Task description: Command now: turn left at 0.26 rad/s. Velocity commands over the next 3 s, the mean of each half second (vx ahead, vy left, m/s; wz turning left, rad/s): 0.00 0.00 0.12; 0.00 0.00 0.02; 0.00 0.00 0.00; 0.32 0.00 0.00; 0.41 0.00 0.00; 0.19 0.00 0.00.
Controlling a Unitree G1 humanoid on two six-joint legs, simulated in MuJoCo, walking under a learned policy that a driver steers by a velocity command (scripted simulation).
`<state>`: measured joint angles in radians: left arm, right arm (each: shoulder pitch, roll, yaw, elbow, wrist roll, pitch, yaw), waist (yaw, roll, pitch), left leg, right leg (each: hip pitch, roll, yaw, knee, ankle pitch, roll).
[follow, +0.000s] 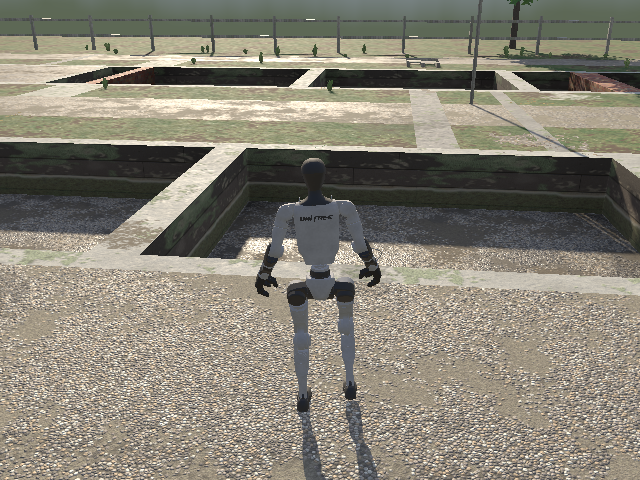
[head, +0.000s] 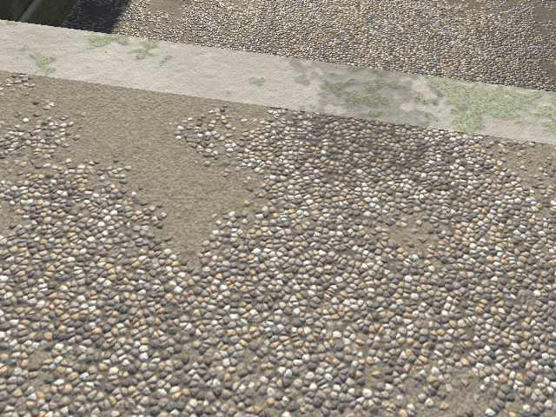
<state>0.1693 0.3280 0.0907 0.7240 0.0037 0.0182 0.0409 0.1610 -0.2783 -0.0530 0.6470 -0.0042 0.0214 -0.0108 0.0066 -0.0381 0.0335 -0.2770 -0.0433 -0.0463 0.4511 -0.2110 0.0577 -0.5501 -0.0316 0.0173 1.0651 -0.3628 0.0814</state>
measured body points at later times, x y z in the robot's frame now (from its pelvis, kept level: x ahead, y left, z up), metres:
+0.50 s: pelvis +0.01 -0.03 -0.01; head +0.02 -0.03 +0.44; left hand +0.14 +0.23 -0.12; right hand +0.14 -0.28 -0.13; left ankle +0.01 +0.09 -0.74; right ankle +0.01 -0.15 -0.74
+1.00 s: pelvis +0.02 -0.04 -0.01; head +0.02 -0.04 +0.44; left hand +0.10 +0.22 -0.14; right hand +0.11 -0.29 -0.14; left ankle +0.01 +0.09 -0.74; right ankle +0.01 -0.15 -0.74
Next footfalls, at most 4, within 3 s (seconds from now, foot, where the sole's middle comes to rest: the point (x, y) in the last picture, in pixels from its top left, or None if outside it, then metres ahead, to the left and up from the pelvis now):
0.20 right None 0.05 -0.15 -0.78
2.22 right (323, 413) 0.47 -0.12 -0.78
2.66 left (233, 342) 0.64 0.10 -0.78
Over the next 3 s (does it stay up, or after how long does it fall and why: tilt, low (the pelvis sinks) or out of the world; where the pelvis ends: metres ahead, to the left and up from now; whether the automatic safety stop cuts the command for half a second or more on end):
stays up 0.56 -0.01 0.00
